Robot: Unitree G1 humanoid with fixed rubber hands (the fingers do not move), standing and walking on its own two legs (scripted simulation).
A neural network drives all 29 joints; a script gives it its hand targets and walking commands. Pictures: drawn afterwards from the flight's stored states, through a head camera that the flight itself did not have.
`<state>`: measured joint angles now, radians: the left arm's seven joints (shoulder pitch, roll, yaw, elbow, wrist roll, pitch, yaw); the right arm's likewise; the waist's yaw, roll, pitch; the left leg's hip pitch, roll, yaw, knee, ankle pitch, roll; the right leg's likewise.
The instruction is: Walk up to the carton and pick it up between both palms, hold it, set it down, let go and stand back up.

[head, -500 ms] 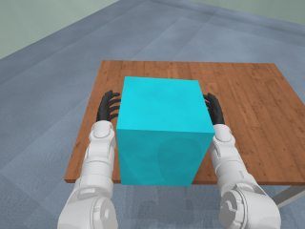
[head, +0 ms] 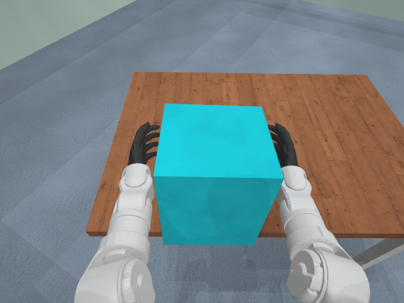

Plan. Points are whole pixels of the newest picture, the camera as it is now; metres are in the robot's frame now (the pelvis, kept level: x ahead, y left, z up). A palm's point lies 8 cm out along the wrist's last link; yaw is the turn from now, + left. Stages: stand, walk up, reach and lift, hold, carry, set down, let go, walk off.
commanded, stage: set down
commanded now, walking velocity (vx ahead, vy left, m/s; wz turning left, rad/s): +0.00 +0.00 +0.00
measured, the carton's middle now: (211, 177) +0.40 -0.01 +0.00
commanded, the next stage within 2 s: none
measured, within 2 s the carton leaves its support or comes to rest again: rests again in 0.58 s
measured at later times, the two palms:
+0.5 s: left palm (137, 165) +0.40 +0.14 +0.06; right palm (283, 163) +0.40 -0.16 +0.06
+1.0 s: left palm (137, 168) +0.40 +0.14 +0.05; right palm (284, 165) +0.40 -0.16 +0.06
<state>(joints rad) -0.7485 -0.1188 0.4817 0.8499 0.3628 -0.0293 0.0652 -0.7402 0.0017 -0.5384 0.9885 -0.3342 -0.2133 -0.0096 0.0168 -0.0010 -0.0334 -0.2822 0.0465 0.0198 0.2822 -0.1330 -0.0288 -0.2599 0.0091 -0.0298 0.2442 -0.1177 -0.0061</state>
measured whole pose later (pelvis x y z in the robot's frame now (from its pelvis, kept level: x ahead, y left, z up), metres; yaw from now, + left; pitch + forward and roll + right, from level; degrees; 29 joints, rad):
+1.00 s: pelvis +0.00 +0.00 +0.00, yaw +0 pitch +7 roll +0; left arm -0.69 -0.16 0.53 0.76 0.45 -0.04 0.03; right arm -0.71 0.07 -0.65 0.91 -0.43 -0.26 0.06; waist 0.00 -0.02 -0.01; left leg -0.27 0.04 0.04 0.28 -0.13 -0.02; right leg -0.26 -0.01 -0.05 0.27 -0.13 0.00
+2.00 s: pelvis -0.01 +0.00 -0.02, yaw -3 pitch +20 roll -1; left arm -0.91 0.05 0.18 1.33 0.00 -0.28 0.18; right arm -0.93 -0.19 -0.04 1.36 0.17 -0.30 -0.08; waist 0.09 0.04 -0.22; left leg -0.64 0.10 0.06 0.51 -0.22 -0.04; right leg -0.62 0.03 -0.03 0.44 -0.17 -0.02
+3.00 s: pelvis -0.02 -0.01 +0.00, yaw -1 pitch +5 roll -1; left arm -0.96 0.21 0.10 0.88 -0.09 0.34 0.13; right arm -1.07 -0.33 0.12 1.17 0.44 0.18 -0.10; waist 0.06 -0.02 -0.09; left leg -0.29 0.08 0.03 0.35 -0.15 -0.05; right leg -0.27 0.04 -0.04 0.30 -0.13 -0.03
